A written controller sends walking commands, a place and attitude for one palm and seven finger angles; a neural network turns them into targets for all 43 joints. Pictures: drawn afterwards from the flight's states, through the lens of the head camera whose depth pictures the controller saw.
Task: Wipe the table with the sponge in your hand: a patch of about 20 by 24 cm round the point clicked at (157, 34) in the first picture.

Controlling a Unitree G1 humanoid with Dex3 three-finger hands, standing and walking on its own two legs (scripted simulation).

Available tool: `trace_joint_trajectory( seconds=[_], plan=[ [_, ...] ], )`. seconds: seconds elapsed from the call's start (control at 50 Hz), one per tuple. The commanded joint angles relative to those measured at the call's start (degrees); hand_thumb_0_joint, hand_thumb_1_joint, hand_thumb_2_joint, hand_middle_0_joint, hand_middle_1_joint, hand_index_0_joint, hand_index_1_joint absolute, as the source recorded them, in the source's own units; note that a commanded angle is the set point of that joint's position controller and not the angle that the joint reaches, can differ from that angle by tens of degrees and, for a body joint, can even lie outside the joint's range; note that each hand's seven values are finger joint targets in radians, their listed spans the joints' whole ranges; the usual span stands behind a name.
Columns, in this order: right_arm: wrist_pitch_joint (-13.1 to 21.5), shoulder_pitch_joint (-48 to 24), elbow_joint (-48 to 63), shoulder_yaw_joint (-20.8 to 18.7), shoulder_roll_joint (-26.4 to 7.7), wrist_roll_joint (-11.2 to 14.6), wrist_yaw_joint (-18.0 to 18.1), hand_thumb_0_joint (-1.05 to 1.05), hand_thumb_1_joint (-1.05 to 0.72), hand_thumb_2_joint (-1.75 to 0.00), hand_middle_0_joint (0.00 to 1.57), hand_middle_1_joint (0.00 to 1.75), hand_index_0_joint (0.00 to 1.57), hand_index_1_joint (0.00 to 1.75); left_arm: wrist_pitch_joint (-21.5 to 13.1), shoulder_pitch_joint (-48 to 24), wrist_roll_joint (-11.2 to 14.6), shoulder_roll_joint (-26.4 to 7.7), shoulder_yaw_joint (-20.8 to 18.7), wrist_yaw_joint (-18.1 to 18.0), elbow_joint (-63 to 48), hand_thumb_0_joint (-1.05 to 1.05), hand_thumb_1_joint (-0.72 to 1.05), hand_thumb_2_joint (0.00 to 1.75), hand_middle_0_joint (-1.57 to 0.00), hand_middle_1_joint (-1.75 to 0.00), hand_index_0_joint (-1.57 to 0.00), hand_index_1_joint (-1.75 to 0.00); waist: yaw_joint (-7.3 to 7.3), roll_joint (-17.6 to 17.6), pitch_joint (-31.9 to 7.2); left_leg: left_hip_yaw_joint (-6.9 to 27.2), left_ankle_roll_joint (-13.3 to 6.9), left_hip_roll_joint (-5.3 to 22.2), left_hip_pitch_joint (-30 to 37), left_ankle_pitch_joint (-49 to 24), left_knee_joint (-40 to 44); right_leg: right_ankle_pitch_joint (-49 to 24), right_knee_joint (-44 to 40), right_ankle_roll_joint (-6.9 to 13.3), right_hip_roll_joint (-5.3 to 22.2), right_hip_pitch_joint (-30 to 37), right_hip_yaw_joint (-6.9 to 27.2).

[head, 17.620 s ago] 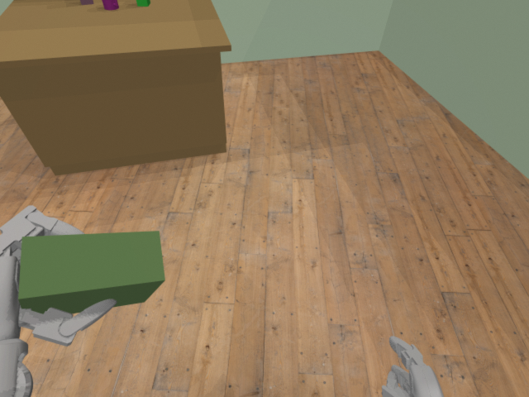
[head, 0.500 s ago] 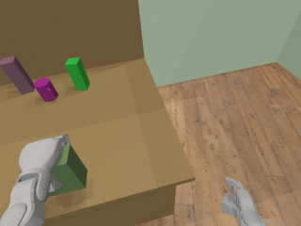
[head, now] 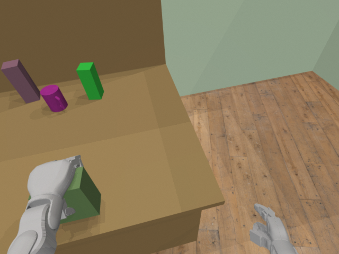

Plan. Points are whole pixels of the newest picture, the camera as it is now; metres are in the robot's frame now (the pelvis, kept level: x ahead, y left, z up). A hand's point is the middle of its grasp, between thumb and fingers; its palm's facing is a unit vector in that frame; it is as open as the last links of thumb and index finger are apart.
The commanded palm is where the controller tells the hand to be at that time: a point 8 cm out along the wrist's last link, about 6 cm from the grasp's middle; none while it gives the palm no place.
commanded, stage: move the sponge above the wiping area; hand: left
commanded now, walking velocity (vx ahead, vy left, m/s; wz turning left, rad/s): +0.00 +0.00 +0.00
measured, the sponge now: (73, 201) +0.21 +0.29 -0.02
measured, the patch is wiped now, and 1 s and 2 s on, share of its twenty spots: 0.00 0.00 0.00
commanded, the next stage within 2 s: lower the sponge onto the table in 1.08 s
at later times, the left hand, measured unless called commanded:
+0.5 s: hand (76, 189) +0.23 +0.28 +0.02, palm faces -0.11 -0.09 -0.99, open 10.1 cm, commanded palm +0.22 +0.28 +0.08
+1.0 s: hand (73, 194) +0.22 +0.28 +0.02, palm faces -0.08 -0.08 -0.99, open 10.1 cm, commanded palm +0.21 +0.28 +0.09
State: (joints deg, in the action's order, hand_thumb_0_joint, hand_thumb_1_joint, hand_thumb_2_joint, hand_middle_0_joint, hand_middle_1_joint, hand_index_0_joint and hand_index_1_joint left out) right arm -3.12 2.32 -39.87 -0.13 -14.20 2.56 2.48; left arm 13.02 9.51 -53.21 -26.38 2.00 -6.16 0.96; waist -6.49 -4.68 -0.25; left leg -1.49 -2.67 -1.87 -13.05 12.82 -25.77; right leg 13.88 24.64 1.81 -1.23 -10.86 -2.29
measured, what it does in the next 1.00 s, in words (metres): stands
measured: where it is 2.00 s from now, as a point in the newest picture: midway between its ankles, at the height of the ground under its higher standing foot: outside the picture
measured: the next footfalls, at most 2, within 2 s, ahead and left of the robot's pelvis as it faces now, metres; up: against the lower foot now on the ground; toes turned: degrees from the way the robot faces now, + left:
none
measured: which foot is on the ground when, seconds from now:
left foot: down 0.00-1.00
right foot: down 0.00-1.00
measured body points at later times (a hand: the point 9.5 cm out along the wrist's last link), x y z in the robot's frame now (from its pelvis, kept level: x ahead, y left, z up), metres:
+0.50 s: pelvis +0.00 -0.01 +0.00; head +0.01 -0.04 +0.45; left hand +0.23 +0.28 +0.07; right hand +0.22 -0.22 -0.10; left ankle +0.01 +0.09 -0.74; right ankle -0.01 -0.10 -0.74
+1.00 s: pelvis +0.00 -0.01 +0.00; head +0.00 -0.04 +0.45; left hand +0.22 +0.28 +0.07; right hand +0.22 -0.24 -0.10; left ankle +0.01 +0.09 -0.74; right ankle -0.01 -0.10 -0.74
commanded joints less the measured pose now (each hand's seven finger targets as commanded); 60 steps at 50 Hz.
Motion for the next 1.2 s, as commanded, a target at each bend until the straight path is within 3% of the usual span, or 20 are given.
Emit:
trace_joint_trajectory(
  seconds=[0.0, 0.06, 0.14, 0.16, 0.2, 0.26, 0.3, 0.36, 0.4, 0.46, 0.52, 0.56, 0.58, 0.66, 0.68, 0.88, 0.96, 0.98, 1.06, 1.18],
  plan=[
    [3.51, -10.11, 9.48, -1.78, -6.1, -0.06, 0.66, 0.0, -0.9, -0.9, 0.2, 0.3, 0.2, 0.3, 0.21, -16.53, -1.86, -10.24, -4.3, -2.8, -11.0, 0.0, 0.1, 1.3, -1.2, -1.6, -1.2, -1.6, 0.82, 0.05, -12.18, 7.53, 0.57, 1.91, 7.48, -11.63, 2.72, -7.51, -3.12, 2.31, 0.18, -0.9, 5.19],
    [3.25, -10.51, 8.99, -1.88, -6.48, -0.19, 0.66, 0.0, -0.9, -0.9, 0.2, 0.3, 0.2, 0.3, 0.2, -17.22, -2.5, -12.72, -6.68, -3.42, -10.25, 0.0, 0.1, 1.3, -1.2, -1.6, -1.2, -1.6, 0.12, -0.94, -12.46, 8.09, 0.97, 1.76, 7.56, -11.79, 2.99, -7.58, -3.05, 2.86, -0.27, -0.29, 6.39],
    [2.86, -9.51, 8.77, -2.06, -6.47, -0.19, 0.33, 0.0, -0.9, -0.9, 0.2, 0.3, 0.2, 0.3, 0.53, -15.46, -2.86, -11.68, -6.34, -4.1, -7.1, 0.0, 0.1, 1.3, -1.2, -1.6, -1.2, -1.6, 0.06, 0.75, -13.39, 6.91, 1.1, 1.71, 6.44, -13.72, 2.74, -9.55, -2.78, 2.69, 0.1, 1.04, 5.19],
    [2.52, -9.81, 8.59, -1.95, -6.73, -0.08, 0.33, 0.0, -0.9, -0.9, 0.2, 0.3, 0.2, 0.3, 0.94, -14.77, -2.38, -13.58, -8.76, -4.31, -6.7, 0.0, 0.1, 1.3, -1.2, -1.6, -1.2, -1.6, -0.38, 0.4, -12.95, 7.49, 1.22, 1.59, 6.04, -13.07, 3.23, -8.98, -2.82, 3.04, -0.34, 1.65, 6.15],
    [2.45, -10.04, 9.25, -1.91, -6.3, 0.12, 0.14, 0.0, -0.9, -0.9, 0.2, 0.3, 0.2, 0.3, 1.09, -14.72, -2.36, -10.76, -5.88, -4.12, -7.26, 0.0, 0.1, 1.3, -1.2, -1.6, -1.2, -1.6, 0.03, 0.64, -13.42, 6.57, 0.91, 1.49, 6.07, -13.88, 2.63, -10.24, -2.71, 2.7, 0.15, 1.71, 5.38],
    [2.19, -10.37, 9.08, -2.0, -6.74, 0.14, -0.22, 0.0, -0.9, -0.9, 0.2, 0.3, 0.2, 0.3, 1.72, -14.26, -2.3, -11.0, -6.14, -3.99, -7.23, 0.0, 0.1, 1.3, -1.2, -1.6, -1.2, -1.6, 0.13, -0.41, -12.7, 7.26, 1.14, 1.58, 6.4, -14.25, 2.68, -10.51, -2.75, 2.99, -0.22, 1.11, 6.22],
    [2.41, -10.06, 9.64, -2.02, -6.28, 0.24, -0.25, 0.0, -0.9, -0.9, 0.2, 0.3, 0.2, 0.3, 1.64, -14.17, -2.04, -7.85, -2.91, -3.57, -6.74, 0.0, 0.1, 1.3, -1.2, -1.6, -1.2, -1.6, 0.69, 2.11, -12.19, 6.83, 0.55, 1.6, 6.12, -13.58, 2.26, -10.34, -2.85, 2.45, 0.11, 0.43, 5.28],
    [2.26, -9.72, 8.81, -2.1, -6.72, 0.23, 0.29, 0.0, -0.9, -0.9, 0.2, 0.3, 0.2, 0.3, 1.11, -17.99, -2.2, -10.83, -5.01, -3.78, -5.71, 0.0, 0.1, 1.3, -1.2, -1.6, -1.2, -1.6, 1.07, 1.84, -11.26, 6.73, 0.17, 1.22, 5.71, -10.76, 2.34, -8.44, -3.4, 2.66, -0.2, -0.3, 6.63],
    [2.69, -9.15, 9.01, -2.13, -6.3, 0.24, 0.55, 0.0, -0.9, -0.9, 0.2, 0.3, 0.2, 0.3, 0.23, -19.43, -2.68, -9.11, -3.24, -4.08, -5.13, 0.0, 0.1, 1.3, -1.2, -1.6, -1.2, -1.6, 1.32, 1.89, -11.95, 6.16, -0.15, 1.19, 5.89, -10.64, 1.93, -8.18, -3.16, 2.4, 0.14, -0.69, 5.63],
    [2.67, -8.91, 8.13, -2.43, -6.93, -0.11, 0.83, 0.0, -0.9, -0.9, 0.2, 0.3, 0.2, 0.3, -0.86, -19.97, -3.46, -14.29, -8.19, -5.32, -4.72, 0.0, 0.1, 1.3, -1.2, -1.6, -1.2, -1.6, 0.35, 0.04, -13.76, 6.16, 0.11, 0.67, 6.13, -12.23, 1.51, -10.57, -2.72, 3.02, -0.11, 0.99, 7.19],
    [2.93, -8.6, 8.03, -2.77, -6.67, 0.06, 0.81, 0.0, -0.9, -0.9, 0.2, 0.3, 0.2, 0.3, -1.09, -18.21, -3.38, -11.73, -6.62, -5.97, -2.46, 0.0, 0.1, 1.3, -1.2, -1.6, -1.2, -1.6, 0.6, 1.41, -14.39, 5.03, -0.07, 0.62, 5.59, -13.21, 0.67, -12.78, -2.55, 2.66, 0.32, 1.14, 6.79],
    [2.63, -8.75, 7.62, -2.75, -7.15, 0.24, 0.74, 0.0, -0.9, -0.9, 0.2, 0.3, 0.2, 0.3, -0.52, -18.28, -2.95, -13.6, -8.66, -6.27, -1.42, 0.0, 0.1, 1.3, -1.2, -1.6, -1.2, -1.6, 0.43, 1.09, -13.57, 5.61, 0.17, 0.45, 5.04, -12.56, 1.08, -12.24, -2.65, 2.95, 0.04, 1.12, 7.69],
    [2.83, -8.71, 8.51, -2.84, -6.66, 0.35, 0.66, 0.0, -0.9, -0.9, 0.2, 0.3, 0.2, 0.3, -0.74, -17.88, -2.39, -10.23, -5.57, -6.08, -3.06, 0.0, 0.1, 1.3, -1.2, -1.6, -1.2, -1.6, 0.91, 0.01, -14.05, 4.63, -0.18, 0.62, 5.26, -13.07, 0.88, -13.35, -2.38, 2.56, 0.47, 1.66, 6.43],
    [2.47, -8.98, 8.04, -3.0, -7.34, 0.28, 0.5, 0.0, -0.9, -0.9, 0.2, 0.3, 0.2, 0.3, -0.03, -12.85, -1.79, -14.53, -10.17, -5.67, -2.0, 0.0, 0.1, 1.3, -1.2, -1.6, -1.2, -1.6, -0.01, 1.97, -13.96, 4.96, -0.18, 0.08, 4.24, -14.21, 0.54, -16.79, -2.05, 2.74, 0.55, 3.77, 8.1],
    [2.58, -8.93, 8.82, -2.85, -7.0, 0.32, 0.48, 0.0, -0.9, -0.9, 0.2, 0.3, 0.2, 0.3, -0.13, -12.7, -1.57, -12.13, -7.81, -5.33, -2.82, 0.0, 0.1, 1.3, -1.2, -1.6, -1.2, -1.6, 0.29, 2.07, -13.74, 4.41, -0.42, 0.14, 3.87, -14.05, 0.53, -17.15, -1.93, 2.35, 0.85, 3.8, 7.01],
    [3.82, -8.49, 8.97, -3.49, -6.72, -0.1, 0.27, 0.0, -0.9, -0.9, 0.2, 0.3, 0.2, 0.3, -2.63, -11.97, -1.8, -10.75, -6.9, -5.99, -7.66, 0.0, 0.1, 1.3, -1.2, -1.6, -1.2, -1.6, 0.65, 1.32, -12.44, 5.19, -0.46, 0.99, 5.81, -13.85, 0.39, -14.17, -2.38, 2.4, 0.64, 0.79, 6.83],
    [3.66, -9.58, 8.3, -3.26, -6.97, -0.12, 0.49, 0.0, -0.9, -0.9, 0.2, 0.3, 0.2, 0.3, -1.7, -13.94, -2.5, -12.85, -8.5, -6.91, -7.16, 0.0, 0.1, 1.3, -1.2, -1.6, -1.2, -1.6, 0.21, 1.3, -11.85, 6.1, -0.08, 1.03, 6.06, -12.38, 1.18, -11.47, -2.91, 2.69, 0.3, 0.08, 7.58],
    [3.73, -9.33, 8.39, -3.2, -6.61, 0.1, 0.61, 0.0, -0.9, -0.9, 0.2, 0.3, 0.2, 0.3, -1.52, -15.05, -2.4, -10.85, -6.56, -6.93, -6.86, 0.0, 0.1, 1.3, -1.2, -1.6, -1.2, -1.6, 0.74, 1.53, -11.94, 5.45, -0.25, 1.11, 5.74, -11.75, 1.27, -10.72, -2.81, 2.4, 0.52, 0.21, 6.52],
    [3.64, -10.4, 7.88, -2.72, -6.6, 0.21, 0.91, 0.0, -0.9, -0.9, 0.2, 0.3, 0.2, 0.3, -0.14, -19.44, -2.92, -10.86, -5.47, -6.71, -5.58, 0.0, 0.1, 1.3, -1.2, -1.6, -1.2, -1.6, 0.8, 0.21, -11.56, 6.41, 0.08, 1.09, 6.79, -9.37, 2.2, -6.74, -3.74, 2.68, 0.09, -1.31, 7.1],
    [3.1, -10.0, 8.67, -2.42, -6.27, 0.17, 0.42, 0.0, -0.9, -0.9, 0.2, 0.3, 0.2, 0.3, 0.86, -16.53, -2.94, -8.77, -3.9, -5.5, -4.44, 0.0, 0.1, 1.3, -1.2, -1.6, -1.2, -1.6, 0.32, 0.79, -13.2, 6.0, 0.23, 0.96, 6.05, -11.3, 2.54, -8.8, -3.07, 2.69, 0.13, 1.33, 5.41]
  ],
)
